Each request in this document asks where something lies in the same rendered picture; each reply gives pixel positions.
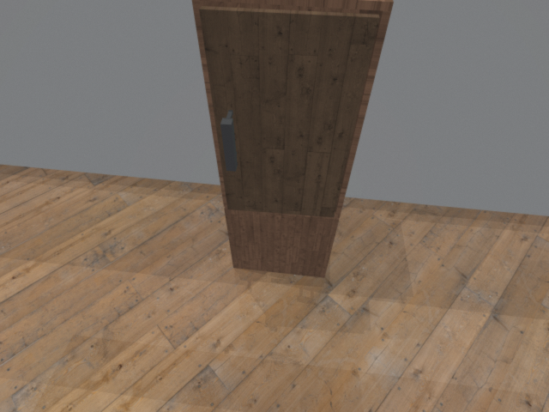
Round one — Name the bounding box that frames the cupboard door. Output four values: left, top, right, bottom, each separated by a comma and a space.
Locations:
199, 6, 380, 217

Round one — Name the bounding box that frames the handle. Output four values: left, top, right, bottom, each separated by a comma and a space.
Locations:
220, 110, 238, 172

